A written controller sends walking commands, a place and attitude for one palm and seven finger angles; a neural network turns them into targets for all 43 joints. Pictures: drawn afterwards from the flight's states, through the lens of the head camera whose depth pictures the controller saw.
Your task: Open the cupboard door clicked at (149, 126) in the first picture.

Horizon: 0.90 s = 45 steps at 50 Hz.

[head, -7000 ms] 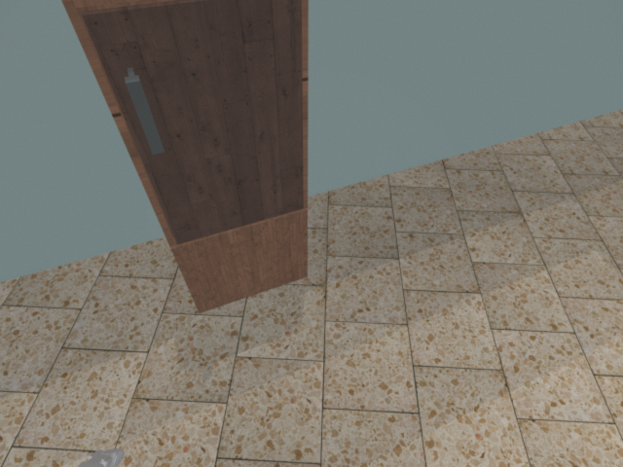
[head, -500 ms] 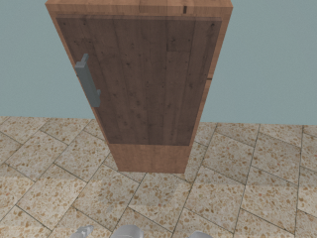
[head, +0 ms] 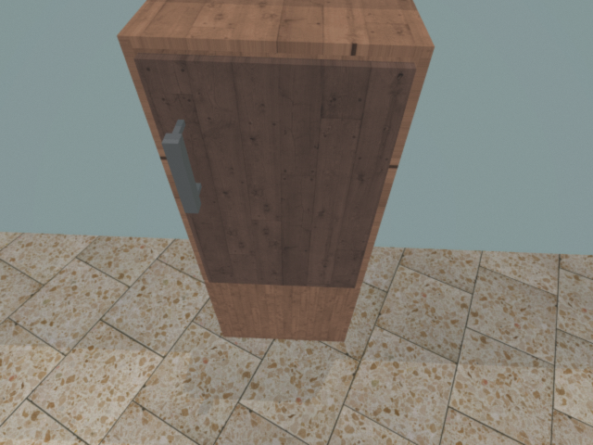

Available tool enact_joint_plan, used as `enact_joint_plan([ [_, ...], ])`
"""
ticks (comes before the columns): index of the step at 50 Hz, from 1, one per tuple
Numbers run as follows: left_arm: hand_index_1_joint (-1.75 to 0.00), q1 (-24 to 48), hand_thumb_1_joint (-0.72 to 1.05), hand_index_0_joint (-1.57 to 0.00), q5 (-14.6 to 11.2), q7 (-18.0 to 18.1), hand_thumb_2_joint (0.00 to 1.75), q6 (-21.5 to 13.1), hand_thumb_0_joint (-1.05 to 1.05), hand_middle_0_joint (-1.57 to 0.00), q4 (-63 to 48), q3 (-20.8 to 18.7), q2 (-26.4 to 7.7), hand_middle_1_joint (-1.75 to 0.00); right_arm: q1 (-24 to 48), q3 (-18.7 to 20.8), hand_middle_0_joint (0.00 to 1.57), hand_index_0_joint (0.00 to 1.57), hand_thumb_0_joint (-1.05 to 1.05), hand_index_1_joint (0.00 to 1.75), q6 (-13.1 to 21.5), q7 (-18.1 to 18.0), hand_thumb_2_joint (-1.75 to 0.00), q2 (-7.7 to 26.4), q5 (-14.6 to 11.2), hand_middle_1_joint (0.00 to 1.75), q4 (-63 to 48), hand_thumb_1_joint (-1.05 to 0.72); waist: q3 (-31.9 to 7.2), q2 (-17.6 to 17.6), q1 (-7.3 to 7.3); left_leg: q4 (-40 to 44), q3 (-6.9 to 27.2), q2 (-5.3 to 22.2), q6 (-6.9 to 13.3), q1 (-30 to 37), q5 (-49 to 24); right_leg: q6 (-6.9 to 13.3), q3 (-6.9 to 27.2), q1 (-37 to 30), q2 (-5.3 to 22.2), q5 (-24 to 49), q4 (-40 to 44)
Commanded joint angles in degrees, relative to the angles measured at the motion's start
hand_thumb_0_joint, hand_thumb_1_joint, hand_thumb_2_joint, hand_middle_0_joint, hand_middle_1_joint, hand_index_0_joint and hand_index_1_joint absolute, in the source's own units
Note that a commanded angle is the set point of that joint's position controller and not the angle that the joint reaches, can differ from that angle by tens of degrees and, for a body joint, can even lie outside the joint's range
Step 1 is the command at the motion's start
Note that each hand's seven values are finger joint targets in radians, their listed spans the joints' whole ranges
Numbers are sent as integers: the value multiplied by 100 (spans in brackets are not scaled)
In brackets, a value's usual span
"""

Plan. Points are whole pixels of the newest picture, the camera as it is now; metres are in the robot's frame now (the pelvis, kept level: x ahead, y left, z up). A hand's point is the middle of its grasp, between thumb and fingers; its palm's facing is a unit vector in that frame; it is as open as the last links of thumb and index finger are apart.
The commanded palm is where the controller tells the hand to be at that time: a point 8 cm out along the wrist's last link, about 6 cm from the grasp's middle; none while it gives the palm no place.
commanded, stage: come to a stop and stand still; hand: left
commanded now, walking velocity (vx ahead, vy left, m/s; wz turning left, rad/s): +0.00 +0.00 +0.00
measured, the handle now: (186, 168) +0.51 +0.21 +0.07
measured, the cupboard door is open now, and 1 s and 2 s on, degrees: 0 0 0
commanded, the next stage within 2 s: look again from close up in 0.12 s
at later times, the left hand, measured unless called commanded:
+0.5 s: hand out of the picture -0.02 +0.18 -0.17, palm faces +0.02 -0.98 -0.18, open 7.4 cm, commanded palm none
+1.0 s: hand out of the picture +0.05 +0.24 -0.08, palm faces +0.27 -0.94 -0.19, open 7.4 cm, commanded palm +0.05 +0.27 -0.05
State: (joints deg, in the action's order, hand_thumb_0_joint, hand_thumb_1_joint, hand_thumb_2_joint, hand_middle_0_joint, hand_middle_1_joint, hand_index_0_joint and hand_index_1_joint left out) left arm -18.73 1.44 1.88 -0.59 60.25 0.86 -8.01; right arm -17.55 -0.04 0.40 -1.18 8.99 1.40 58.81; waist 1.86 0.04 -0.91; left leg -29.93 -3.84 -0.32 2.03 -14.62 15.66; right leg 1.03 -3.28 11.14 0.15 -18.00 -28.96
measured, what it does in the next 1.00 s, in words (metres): shifts its weight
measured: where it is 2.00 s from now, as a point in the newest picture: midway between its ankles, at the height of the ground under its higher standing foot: outside the picture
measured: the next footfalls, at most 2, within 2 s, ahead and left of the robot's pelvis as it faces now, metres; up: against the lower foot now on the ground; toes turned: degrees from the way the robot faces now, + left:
none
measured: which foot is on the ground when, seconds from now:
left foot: down 0.00-1.00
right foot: down 0.00-1.00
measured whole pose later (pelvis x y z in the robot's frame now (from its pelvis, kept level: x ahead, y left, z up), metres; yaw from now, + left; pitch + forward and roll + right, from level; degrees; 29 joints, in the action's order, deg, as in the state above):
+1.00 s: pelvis -0.07 +0.05 -0.01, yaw +3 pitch -1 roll -1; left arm -33.8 -8.3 9.3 -0.9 8.4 0.3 -11.7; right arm -22.8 -1.5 14.6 -3.7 12.2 -4.0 48.5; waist -1.0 0.1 -2.0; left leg -34.8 -4.2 -4.6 4.8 -22.2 12.1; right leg 1.3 -1.8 20.6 1.4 -20.1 -38.6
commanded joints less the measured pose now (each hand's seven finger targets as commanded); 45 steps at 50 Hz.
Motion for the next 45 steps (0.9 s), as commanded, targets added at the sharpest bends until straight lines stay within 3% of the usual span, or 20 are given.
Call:
enact_joint_plan([
  [1, -30, -331, 90, -20, -65, 101, 90, -179, 0, -20, -324, -131, -684, -30, -195, 123, 20, 20, 0, 30, 149, -71, -90, 494, -28, 30, -344, -90, -540, -404, -15, 54, 462, 402, 18, 221, -1096, 239, 802, -374, 805, 2941, 359],
  [3, -30, -435, 90, -20, -70, 117, 90, -150, 0, -20, -322, -148, -703, -30, -186, 141, 20, 20, 0, 30, 122, -106, -90, 509, -59, 30, -272, -90, -277, -5, 19, 80, 447, 481, 27, 236, -1402, 198, 735, -255, 740, 3006, 304],
  [8, -30, -439, 90, -20, -75, 127, 90, -100, 0, -20, -344, -142, -713, -30, -142, 160, 20, 20, 0, 30, 58, -94, -90, 539, -70, 30, -125, -90, 134, -161, 39, 294, 464, 533, 22, 142, -1053, 150, 732, -67, 646, 2161, 495],
  [11, -30, -442, 90, -20, -70, 130, 90, -99, 0, -20, -343, -133, -691, -30, -75, 149, 20, 20, 0, 30, 64, -74, -90, 536, -71, 30, -67, -90, 156, -110, 54, 402, 483, 560, 29, 210, -1088, 119, 722, -64, 617, 1896, 616],
  [18, -30, -375, 90, -20, -67, 106, 90, -78, 0, -20, -315, -99, -713, -30, 40, 127, 20, 20, 0, 30, 33, -21, -90, 602, -73, 30, 8, -90, 484, -31, 75, 779, 544, 550, -4, 121, -416, 69, 789, 217, 581, 698, 1038],
  [26, -30, -472, 90, -20, -51, 99, 90, -44, 0, -20, -245, -86, -621, -30, -72, 113, 20, 20, 0, 30, 43, -2, -90, 602, -81, 30, 99, -90, 355, 16, 88, 1107, 647, 598, -1, 63, -83, 12, 677, 105, 560, 520, 1078],
  [41, -30, -1060, 90, -20, 41, 95, 90, 65, 0, -20, 53, -131, -274, -30, -223, 245, 20, 20, 0, 30, -50, -4, -90, 619, -87, 30, 211, -90, 460, 253, 186, 1967, 1184, 833, 86, -723, 1752, -127, 270, -16, 333, 166, 576],
  [42, -30, -1003, 90, -20, 99, 254, 90, -81, 0, -20, 125, -17, -536, -30, 458, 86, 20, 20, 0, 30, 65, 31, -90, 723, -52, 30, -318, -90, 998, 65, 382, 532, 397, 580, -134, -862, 337, 60, 445, 458, 631, 676, 744],
  [43, -32, 3100, 88, -20, -1057, 281, 89, -1305, 0, -20, -8968, -462, -1733, -32, 28, 189, 20, 20, 0, 30, 929, -275, -90, 1601, -323, 30, -2395, -90, -2253, 1033, -773, 857, 632, 226, -209, 1414, 120, 13, -131, 415, -14, 261, -16],
  [44, -33, 1348, 85, -20, -724, 653, 88, -995, 0, -20, -7938, -498, -1548, -33, 461, -97, 20, 20, 0, 30, 1549, -381, -90, 1206, -491, 30, -1957, -90, -2272, 1320, -169, 1174, 1069, 553, -322, 1174, 1148, 134, -178, 908, -145, -412, -676],
  [45, -34, -342, 83, -21, -757, 881, 87, -248, 0, -21, -6870, 6, -606, -34, 415, 2, 20, 20, 0, 30, 1768, -337, -90, 966, -606, 30, -1899, -90, -1190, 980, -217, 1518, 1495, 649, -543, 186, 1965, 52, -290, 1617, -228, -747, -1175],
])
